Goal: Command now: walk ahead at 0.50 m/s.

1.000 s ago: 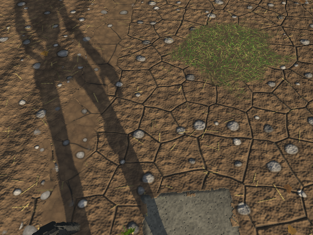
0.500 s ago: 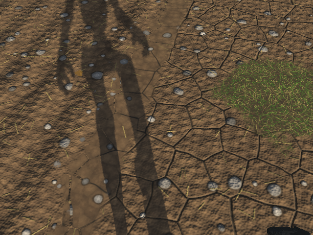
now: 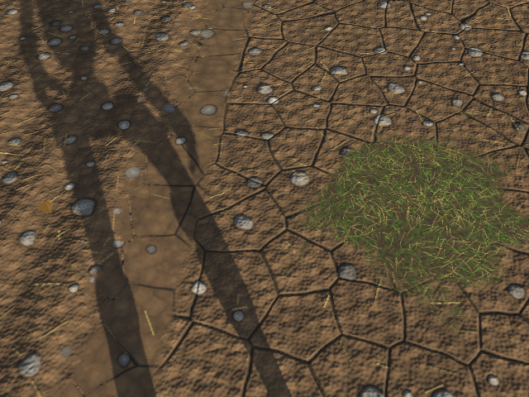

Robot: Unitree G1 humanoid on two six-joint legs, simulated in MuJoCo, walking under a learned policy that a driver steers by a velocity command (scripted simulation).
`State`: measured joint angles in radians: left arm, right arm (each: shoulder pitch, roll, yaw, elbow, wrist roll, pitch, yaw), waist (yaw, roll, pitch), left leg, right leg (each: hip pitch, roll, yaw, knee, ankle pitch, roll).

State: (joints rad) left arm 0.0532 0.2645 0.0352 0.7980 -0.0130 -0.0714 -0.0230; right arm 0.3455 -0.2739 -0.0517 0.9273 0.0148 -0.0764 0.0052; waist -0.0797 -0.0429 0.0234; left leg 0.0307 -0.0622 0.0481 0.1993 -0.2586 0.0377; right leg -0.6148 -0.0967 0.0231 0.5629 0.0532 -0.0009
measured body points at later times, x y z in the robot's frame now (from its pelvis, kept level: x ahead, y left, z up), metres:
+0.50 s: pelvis +0.28 -0.04 +0.00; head +0.30 -0.05 +0.45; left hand +0.28 +0.23 -0.13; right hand +0.46 -0.29 -0.10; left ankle +0.47 +0.13 -0.69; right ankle +0.20 -0.13 -0.74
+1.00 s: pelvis +0.55 +0.01 +0.01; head +0.57 +0.01 +0.45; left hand +0.72 +0.27 -0.11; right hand +0.57 -0.26 -0.13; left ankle +0.50 +0.10 -0.74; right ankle +0.72 -0.15 -0.69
